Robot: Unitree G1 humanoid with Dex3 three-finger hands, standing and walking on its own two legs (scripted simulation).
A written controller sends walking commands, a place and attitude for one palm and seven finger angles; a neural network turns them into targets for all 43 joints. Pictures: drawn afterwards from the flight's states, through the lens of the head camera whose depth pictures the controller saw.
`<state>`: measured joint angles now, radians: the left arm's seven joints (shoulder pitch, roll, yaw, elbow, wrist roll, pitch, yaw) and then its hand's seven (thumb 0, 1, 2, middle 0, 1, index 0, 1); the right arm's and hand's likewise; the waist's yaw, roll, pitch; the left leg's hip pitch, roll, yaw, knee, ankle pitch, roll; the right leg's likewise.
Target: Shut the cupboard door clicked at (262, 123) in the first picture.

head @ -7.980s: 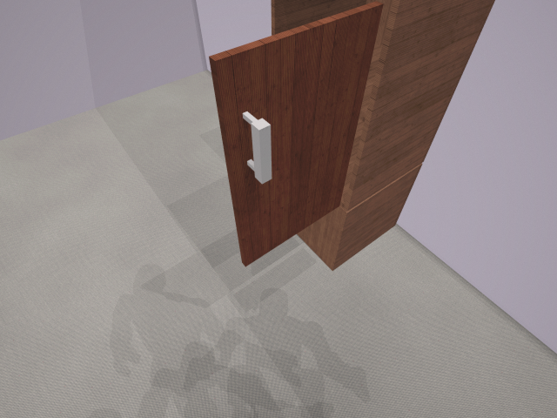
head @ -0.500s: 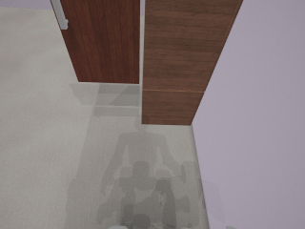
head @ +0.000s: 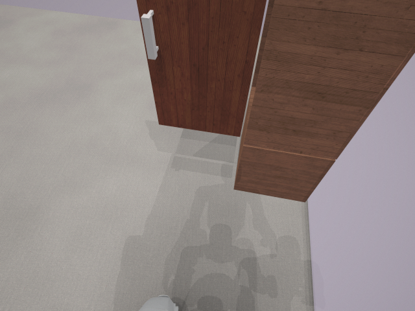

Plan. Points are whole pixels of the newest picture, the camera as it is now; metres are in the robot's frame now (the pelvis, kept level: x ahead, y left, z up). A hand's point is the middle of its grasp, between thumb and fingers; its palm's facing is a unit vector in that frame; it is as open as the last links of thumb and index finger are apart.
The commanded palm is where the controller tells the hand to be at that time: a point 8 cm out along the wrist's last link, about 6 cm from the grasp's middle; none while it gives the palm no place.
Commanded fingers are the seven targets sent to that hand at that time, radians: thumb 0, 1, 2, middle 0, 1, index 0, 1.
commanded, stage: take the last steps up to it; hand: left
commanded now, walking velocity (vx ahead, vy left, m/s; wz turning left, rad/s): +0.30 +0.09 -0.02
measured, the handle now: (151, 34) +0.83 +0.27 +0.08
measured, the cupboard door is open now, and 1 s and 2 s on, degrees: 91 91 91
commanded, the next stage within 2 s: come to a stop and stand still in 0.68 s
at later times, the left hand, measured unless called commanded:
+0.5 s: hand (127, 249) +0.25 +0.22 -0.16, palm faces +0.04 -0.98 -0.21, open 7.3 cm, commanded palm none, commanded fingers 0.00 0.90 0.90 -0.20 -0.30 -0.20 -0.30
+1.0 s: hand (119, 194) +0.41 +0.30 -0.18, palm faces -0.04 -0.98 -0.17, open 7.4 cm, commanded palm none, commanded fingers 0.00 0.90 0.90 -0.20 -0.30 -0.20 -0.30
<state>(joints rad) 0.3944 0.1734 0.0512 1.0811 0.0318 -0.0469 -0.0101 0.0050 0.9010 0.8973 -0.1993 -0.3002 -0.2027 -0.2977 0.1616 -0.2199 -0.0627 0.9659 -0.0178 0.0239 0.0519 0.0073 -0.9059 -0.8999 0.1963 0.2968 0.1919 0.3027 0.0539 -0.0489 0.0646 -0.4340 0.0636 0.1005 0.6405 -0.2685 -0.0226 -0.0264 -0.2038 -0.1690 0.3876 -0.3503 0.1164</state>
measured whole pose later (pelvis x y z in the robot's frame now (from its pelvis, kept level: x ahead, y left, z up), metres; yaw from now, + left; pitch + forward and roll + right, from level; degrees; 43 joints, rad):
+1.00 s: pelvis +0.35 +0.12 +0.00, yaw -5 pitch +0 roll -1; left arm 0.21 0.18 0.05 1.02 0.02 0.03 0.01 0.01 0.91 0.90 -0.19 -0.30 -0.20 -0.30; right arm 0.20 -0.15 -0.03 1.05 -0.02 -0.01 -0.04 -0.01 -0.93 -0.90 0.20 0.30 0.20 0.30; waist 0.01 -0.02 0.05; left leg -0.27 0.04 0.15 0.50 -0.23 0.05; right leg -0.39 -0.04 -0.07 0.77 -0.39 0.01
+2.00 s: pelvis +0.34 +0.15 +0.00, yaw -7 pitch -1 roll +1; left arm 0.34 0.17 -0.03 1.06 0.02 0.01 0.02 0.01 0.90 0.90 -0.20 -0.30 -0.20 -0.30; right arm 0.29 -0.20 0.01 1.05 -0.01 -0.01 -0.01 0.00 -0.91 -0.90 0.20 0.30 0.20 0.30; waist 0.01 0.02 0.04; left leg -0.17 -0.05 0.13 0.43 -0.25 0.07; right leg -0.24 -0.06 0.02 0.48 -0.22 0.04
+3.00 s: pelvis +0.37 +0.11 +0.01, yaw -6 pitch -1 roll +0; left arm 0.29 0.15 -0.02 1.11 0.01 -0.01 0.03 0.00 0.91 0.90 -0.20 -0.30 -0.20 -0.30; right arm 0.27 -0.15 0.02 1.14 0.00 -0.03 -0.03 0.00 -0.91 -0.90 0.20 0.30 0.19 0.30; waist 0.01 0.00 0.05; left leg -0.10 0.00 0.09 0.39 -0.27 0.02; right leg -0.16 -0.01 -0.03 0.43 -0.25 0.00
